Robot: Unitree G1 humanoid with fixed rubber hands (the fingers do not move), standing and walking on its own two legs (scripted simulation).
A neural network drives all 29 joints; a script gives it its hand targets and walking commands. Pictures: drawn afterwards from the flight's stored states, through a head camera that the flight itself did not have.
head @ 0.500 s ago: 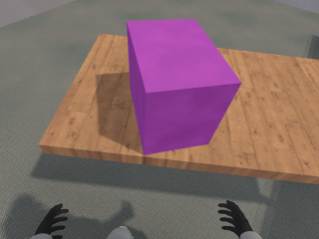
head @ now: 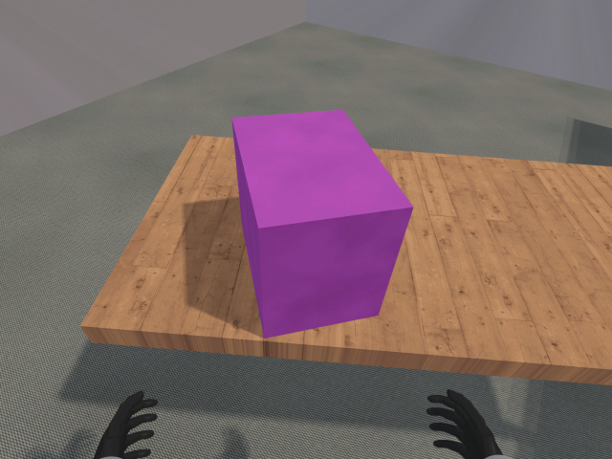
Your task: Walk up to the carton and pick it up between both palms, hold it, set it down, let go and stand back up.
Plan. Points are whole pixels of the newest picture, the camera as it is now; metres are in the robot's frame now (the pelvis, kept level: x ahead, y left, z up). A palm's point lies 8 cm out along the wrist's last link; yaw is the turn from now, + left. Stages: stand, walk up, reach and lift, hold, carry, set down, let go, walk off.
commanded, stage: reach and lift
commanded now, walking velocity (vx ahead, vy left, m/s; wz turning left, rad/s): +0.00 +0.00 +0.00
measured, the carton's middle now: (305, 217) +0.46 +0.04 +0.09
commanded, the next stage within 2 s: none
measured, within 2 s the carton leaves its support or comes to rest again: neither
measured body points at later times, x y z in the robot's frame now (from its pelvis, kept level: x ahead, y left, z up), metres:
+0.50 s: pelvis +0.03 -0.01 +0.00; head +0.01 +0.00 +0.45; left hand +0.19 +0.19 +0.00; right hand +0.21 -0.25 -0.02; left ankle +0.04 +0.17 -0.74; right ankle -0.01 -0.08 -0.74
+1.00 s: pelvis +0.01 -0.02 +0.00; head -0.02 -0.02 +0.45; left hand +0.17 +0.16 +0.06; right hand +0.20 -0.24 +0.02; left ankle +0.04 +0.17 -0.74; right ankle -0.01 -0.08 -0.74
